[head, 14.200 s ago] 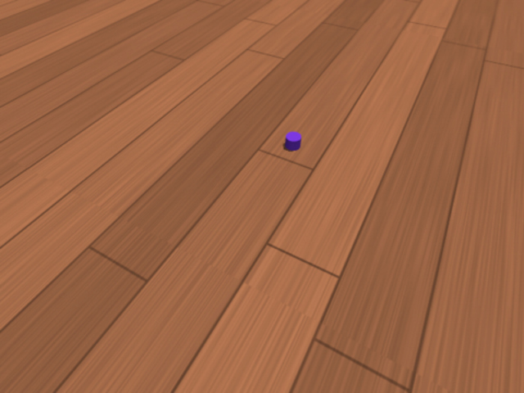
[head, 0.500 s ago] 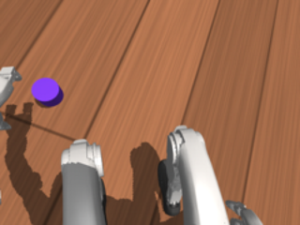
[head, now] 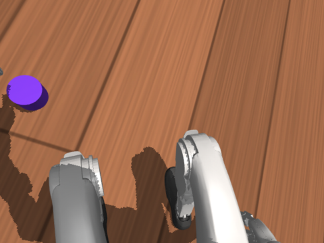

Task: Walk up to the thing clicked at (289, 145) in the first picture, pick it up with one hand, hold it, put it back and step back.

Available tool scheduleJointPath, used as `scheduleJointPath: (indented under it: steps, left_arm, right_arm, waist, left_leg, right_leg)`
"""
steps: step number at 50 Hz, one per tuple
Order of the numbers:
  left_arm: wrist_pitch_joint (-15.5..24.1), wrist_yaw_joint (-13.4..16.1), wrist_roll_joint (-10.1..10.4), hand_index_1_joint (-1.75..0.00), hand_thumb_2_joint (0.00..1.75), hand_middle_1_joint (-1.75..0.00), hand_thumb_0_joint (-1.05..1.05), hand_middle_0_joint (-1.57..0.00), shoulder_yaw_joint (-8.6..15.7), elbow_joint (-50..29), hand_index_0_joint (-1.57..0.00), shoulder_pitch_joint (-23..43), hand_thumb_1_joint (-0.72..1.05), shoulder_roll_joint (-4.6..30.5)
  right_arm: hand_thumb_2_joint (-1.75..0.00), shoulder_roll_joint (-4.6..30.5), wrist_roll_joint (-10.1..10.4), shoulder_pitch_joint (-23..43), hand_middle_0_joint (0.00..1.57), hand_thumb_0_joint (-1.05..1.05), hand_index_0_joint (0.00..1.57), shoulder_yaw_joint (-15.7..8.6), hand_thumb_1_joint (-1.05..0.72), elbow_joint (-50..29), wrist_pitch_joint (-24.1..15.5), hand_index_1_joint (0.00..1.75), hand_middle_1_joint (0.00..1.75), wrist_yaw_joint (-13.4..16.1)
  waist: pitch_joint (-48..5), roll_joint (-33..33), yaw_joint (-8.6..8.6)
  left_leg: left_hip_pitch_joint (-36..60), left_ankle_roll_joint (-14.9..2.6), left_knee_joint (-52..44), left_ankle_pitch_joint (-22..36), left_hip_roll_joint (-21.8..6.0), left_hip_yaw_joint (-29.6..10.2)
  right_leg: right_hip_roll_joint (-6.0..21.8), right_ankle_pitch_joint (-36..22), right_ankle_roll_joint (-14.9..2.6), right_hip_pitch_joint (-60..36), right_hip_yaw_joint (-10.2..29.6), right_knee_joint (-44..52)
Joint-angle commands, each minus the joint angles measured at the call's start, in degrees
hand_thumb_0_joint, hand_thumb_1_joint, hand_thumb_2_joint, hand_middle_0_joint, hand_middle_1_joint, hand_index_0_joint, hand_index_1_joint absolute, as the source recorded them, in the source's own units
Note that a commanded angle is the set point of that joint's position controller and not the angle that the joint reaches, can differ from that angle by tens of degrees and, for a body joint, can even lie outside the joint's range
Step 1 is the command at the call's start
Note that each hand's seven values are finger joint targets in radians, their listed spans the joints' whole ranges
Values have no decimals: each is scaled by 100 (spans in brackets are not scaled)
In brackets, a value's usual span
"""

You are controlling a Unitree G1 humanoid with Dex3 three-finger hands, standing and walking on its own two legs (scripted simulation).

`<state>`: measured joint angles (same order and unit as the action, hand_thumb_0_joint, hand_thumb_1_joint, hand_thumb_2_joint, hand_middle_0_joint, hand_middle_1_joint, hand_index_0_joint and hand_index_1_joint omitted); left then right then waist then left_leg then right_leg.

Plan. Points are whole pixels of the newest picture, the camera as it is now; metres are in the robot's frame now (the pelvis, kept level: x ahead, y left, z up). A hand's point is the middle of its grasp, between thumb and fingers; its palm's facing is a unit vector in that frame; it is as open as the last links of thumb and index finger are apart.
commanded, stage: rise first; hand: left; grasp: from above
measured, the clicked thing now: (29, 93) +0.52 +0.30 -0.30
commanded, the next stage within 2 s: approach in 1.90 s
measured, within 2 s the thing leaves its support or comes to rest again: neither
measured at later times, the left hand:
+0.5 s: hand out of the picture +0.45 +0.34 -0.18, palm faces -0.46 -0.08 -0.89, open 14.1 cm
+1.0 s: hand out of the picture +0.47 +0.34 -0.19, palm faces -0.45 -0.09 -0.89, open 14.1 cm
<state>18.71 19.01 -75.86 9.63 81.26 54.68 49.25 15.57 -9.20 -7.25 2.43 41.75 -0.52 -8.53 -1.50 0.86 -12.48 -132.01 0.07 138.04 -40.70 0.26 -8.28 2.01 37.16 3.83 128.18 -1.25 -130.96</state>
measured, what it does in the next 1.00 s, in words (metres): stands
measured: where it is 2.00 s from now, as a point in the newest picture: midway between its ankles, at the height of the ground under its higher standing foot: (140, 221)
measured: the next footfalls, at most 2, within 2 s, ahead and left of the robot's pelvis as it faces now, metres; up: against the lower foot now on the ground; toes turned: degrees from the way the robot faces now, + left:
none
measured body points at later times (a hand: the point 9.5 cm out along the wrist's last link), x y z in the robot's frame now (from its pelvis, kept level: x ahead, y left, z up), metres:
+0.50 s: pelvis +0.00 +0.00 -0.01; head +0.26 +0.09 +0.35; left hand +0.47 +0.34 -0.13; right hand +0.06 -0.28 -0.11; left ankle +0.07 +0.12 -0.30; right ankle +0.11 -0.15 -0.30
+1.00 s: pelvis +0.00 +0.00 -0.02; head +0.26 +0.10 +0.34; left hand +0.49 +0.34 -0.14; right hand +0.04 -0.27 -0.10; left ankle +0.07 +0.12 -0.30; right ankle +0.11 -0.15 -0.30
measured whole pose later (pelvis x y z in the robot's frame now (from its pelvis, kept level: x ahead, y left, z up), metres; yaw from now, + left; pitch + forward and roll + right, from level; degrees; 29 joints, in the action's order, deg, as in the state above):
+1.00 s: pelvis +0.00 +0.00 -0.02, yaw -2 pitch +33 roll -12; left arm 19.0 22.2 -77.3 9.3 87.2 58.5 53.4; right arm 16.3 -10.5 -8.4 6.3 40.7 -0.9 -9.5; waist 0.7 1.9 -15.9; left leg -134.9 -0.4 141.6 -40.8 0.5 -9.8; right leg 1.3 36.8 4.0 130.0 -2.3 -133.0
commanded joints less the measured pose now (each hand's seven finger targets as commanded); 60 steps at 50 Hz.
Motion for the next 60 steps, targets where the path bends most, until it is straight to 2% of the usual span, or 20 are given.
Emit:
scheduleJointPath:
  steps: [1,3,9,10,11,15,19,20,21,23,25,27,31,38,44,45,53,56,57,60]
  left_arm:
    - [-39,202,143,-103,99,-104,0,-6,223,-651,-7,1395,-53,1660]
    - [21,232,166,-103,100,-103,0,-6,268,-937,-7,1714,-54,1825]
    - [53,291,121,-103,100,-104,0,-6,291,-606,-7,1464,-54,1787]
    - [91,304,123,-103,100,-104,0,-6,285,-892,-6,1657,-54,1836]
    - [53,323,112,-103,100,-104,0,-6,326,-632,-7,1449,-54,1874]
    - [70,373,111,-103,99,-105,0,-6,262,-667,-7,1655,-53,1847]
    - [82,389,82,-103,100,-104,0,-6,247,-584,-7,1686,-54,1876]
    - [80,403,78,-103,108,-100,0,-7,286,-531,-3,1656,-61,1937]
    - [74,404,84,-105,103,-104,0,-6,203,-559,-6,1633,-57,1801]
    - [79,422,94,-104,102,-103,0,-6,290,-685,-6,1826,-57,1981]
    - [72,427,103,-104,102,-104,0,-6,283,-631,-6,1715,-56,1925]
    - [61,414,80,-104,102,-104,0,-6,156,-480,-6,1781,-56,1840]
    - [44,458,68,-105,102,-104,0,-6,242,-462,-6,1751,-57,1918]
    - [39,499,-28,-105,103,-104,0,-6,145,-305,-6,1968,-57,1941]
    - [2,528,-21,-105,102,-105,0,-6,143,-180,-6,1830,-57,1974]
    - [11,535,-18,-105,102,-105,0,-6,129,-214,-6,1965,-56,1967]
    - [-4,603,-90,-105,103,-104,0,-6,58,-78,-6,2048,-57,1969]
    - [-40,599,-103,-105,104,-104,0,-6,38,-65,-5,2066,-58,1927]
    - [-28,626,-91,-105,104,-104,0,-6,133,-153,-5,2165,-58,2090]
    - [-66,635,-72,-104,104,-104,0,-6,184,-60,-6,1933,-58,2139]
  right_arm:
    - [-90,1535,-58,-1308,20,0,20,-434,-91,-54,44,30,30,56]
    - [-90,1546,-51,-1249,20,0,20,-403,-90,-62,57,30,30,58]
    - [-90,1597,-100,-1298,20,0,20,-337,-90,-65,75,30,30,25]
    - [-90,1590,-106,-1285,20,0,20,-339,-90,-66,82,30,30,23]
    - [-90,1619,-83,-1281,20,0,20,-342,-91,-51,79,30,30,21]
    - [-90,1630,-101,-1289,20,0,20,-330,-90,-71,99,30,30,5]
    - [-90,1655,-122,-1268,20,0,20,-314,-90,-51,86,30,30,3]
    - [-90,1645,-129,-1284,20,0,20,-296,-91,-68,74,30,30,-8]
    - [-90,1624,-127,-1283,20,0,20,-306,-91,-49,64,30,30,-7]
    - [-90,1649,-119,-1330,20,0,20,-298,-91,-40,50,30,30,-9]
    - [-90,1644,-135,-1312,20,0,20,-283,-91,-39,49,30,30,-5]
    - [-90,1661,-125,-1281,20,0,20,-273,-91,-60,44,30,30,-10]
    - [-90,1655,-139,-1298,20,0,20,-235,-91,-39,40,30,30,-8]
    - [-90,1690,-130,-1297,20,0,20,-174,-91,-87,33,30,30,-20]
    - [-90,1683,-139,-1316,20,0,20,-131,-91,-71,-6,30,30,-10]
    - [-90,1699,-165,-1328,20,0,20,-128,-91,-90,-5,30,30,-18]
    - [-90,1726,-147,-1285,20,0,20,-90,-90,-118,-23,30,30,1]
    - [-90,1734,-178,-1354,20,0,20,-54,-91,-102,-70,30,30,-14]
    - [-90,1761,-170,-1363,20,0,20,-54,-91,-109,-69,30,30,-6]
    - [-90,1754,-151,-1351,20,0,20,-62,-91,-148,-81,30,30,-15]
  waist:
    - [-3954,-1739,-55]
    - [-4032,-1892,-42]
    - [-3790,-1856,-90]
    - [-4009,-2033,-72]
    - [-3904,-2000,-8]
    - [-3878,-1967,-155]
    - [-3842,-1983,-162]
    - [-3730,-1977,-185]
    - [-3742,-1914,-185]
    - [-3863,-1990,-228]
    - [-3875,-1961,-172]
    - [-3717,-1975,-282]
    - [-3811,-1985,-222]
    - [-3613,-2128,-368]
    - [-3710,-2081,-307]
    - [-3725,-2081,-418]
    - [-3591,-2230,-412]
    - [-3510,-2233,-510]
    - [-3601,-2291,-481]
    - [-3661,-2244,-391]
  left_leg:
    - [3119,-133,-1538,1390,87,562]
    - [3109,-122,-1536,1310,83,535]
    - [3104,-117,-1474,1425,83,500]
    - [3193,-107,-1464,1475,82,509]
    - [3244,-97,-1494,1468,79,495]
    - [3056,-112,-1433,1359,79,495]
    - [3129,-109,-1389,1295,71,462]
    - [2993,-117,-1397,1260,86,493]
    - [3009,-125,-1342,1260,77,513]
    - [3033,-130,-1300,1335,74,516]
    - [3062,-125,-1311,1370,77,513]
    - [2991,-113,-1335,1261,61,444]
    - [3007,-118,-1288,1380,79,488]
    - [2990,-101,-1331,1274,72,393]
    - [2981,-104,-1249,1344,78,466]
    - [2920,-112,-1253,1312,74,429]
    - [2979,-79,-1311,1174,62,387]
    - [3019,-83,-1267,1282,54,370]
    - [3025,-83,-1280,1308,59,374]
    - [2985,-77,-1317,1313,65,373]
  right_leg:
    - [-198,-1184,-509,-1857,-730,1083]
    - [-203,-1114,-522,-1799,-733,1054]
    - [-199,-1180,-500,-1677,-781,972]
    - [-216,-1221,-512,-1730,-783,952]
    - [-205,-1204,-527,-1623,-764,950]
    - [-226,-1167,-515,-1652,-804,939]
    - [-233,-1108,-519,-1523,-803,920]
    - [-223,-1094,-509,-1587,-800,931]
    - [-235,-1110,-516,-1620,-787,966]
    - [-227,-1181,-502,-1668,-788,947]
    - [-232,-1195,-495,-1667,-795,934]
    - [-234,-1115,-509,-1492,-829,899]
    - [-239,-1215,-500,-1612,-826,887]
    - [-237,-1142,-498,-1412,-876,817]
    - [-259,-1208,-515,-1545,-839,847]
    - [-263,-1196,-497,-1541,-883,834]
    - [-274,-1091,-527,-1338,-905,798]
    - [-258,-1193,-496,-1359,-913,777]
    - [-251,-1211,-489,-1409,-915,782]
    - [-252,-1226,-515,-1477,-907,771]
